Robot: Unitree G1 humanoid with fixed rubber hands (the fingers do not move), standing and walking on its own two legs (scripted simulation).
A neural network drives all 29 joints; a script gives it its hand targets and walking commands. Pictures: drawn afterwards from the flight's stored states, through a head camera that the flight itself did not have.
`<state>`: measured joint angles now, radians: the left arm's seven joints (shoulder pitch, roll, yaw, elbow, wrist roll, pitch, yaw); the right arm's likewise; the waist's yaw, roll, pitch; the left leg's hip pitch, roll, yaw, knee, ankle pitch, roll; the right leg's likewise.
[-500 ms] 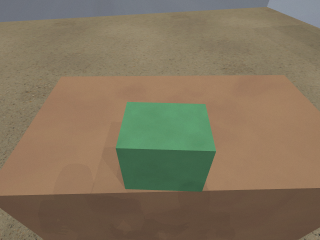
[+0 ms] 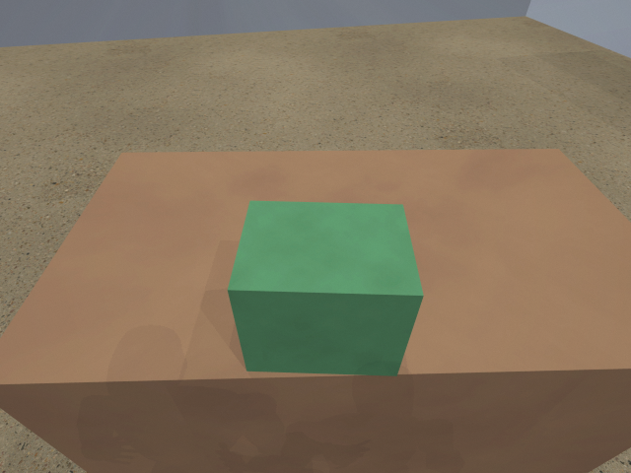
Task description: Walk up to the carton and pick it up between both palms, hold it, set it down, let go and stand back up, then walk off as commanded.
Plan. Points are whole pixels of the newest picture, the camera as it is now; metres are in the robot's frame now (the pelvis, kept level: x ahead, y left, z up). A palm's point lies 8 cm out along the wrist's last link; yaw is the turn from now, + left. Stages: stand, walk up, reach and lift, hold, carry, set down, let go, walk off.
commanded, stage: walk off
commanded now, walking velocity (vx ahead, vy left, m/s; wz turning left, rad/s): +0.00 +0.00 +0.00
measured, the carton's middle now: (323, 288) +0.44 -0.03 -0.02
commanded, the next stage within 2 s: none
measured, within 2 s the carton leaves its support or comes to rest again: neither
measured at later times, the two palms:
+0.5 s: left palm out of the picture +0.02 +0.31 -0.14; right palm out of the picture +0.02 -0.28 -0.13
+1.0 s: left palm out of the picture -0.08 +0.29 -0.11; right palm out of the picture -0.09 -0.30 -0.16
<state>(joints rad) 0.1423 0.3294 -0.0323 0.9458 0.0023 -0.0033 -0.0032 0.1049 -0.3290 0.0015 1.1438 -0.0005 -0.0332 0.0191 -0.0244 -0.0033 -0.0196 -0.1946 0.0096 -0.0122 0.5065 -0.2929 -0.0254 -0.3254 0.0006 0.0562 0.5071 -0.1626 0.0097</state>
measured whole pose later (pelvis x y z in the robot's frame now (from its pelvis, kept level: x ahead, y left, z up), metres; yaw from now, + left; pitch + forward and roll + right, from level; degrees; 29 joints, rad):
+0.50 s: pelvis -0.08 +0.02 -0.03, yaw +1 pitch -6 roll +0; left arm 0.13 0.37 -0.02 0.93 0.00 0.03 -0.01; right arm 0.14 -0.35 0.00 0.88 0.00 0.04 0.02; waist -0.03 -0.02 0.17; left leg -0.24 -0.04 -0.01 0.76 -0.40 0.02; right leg -0.43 -0.01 0.06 0.68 -0.16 0.01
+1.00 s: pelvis -0.17 -0.01 -0.02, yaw -2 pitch -9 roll +3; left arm 0.15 0.36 -0.01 0.93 0.00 0.05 0.00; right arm 0.15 -0.38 0.00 0.86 0.00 0.07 -0.03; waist -0.02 0.03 0.24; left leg -0.35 -0.16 -0.11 1.07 -0.52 0.03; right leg -0.25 0.06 0.10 0.80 -0.38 -0.06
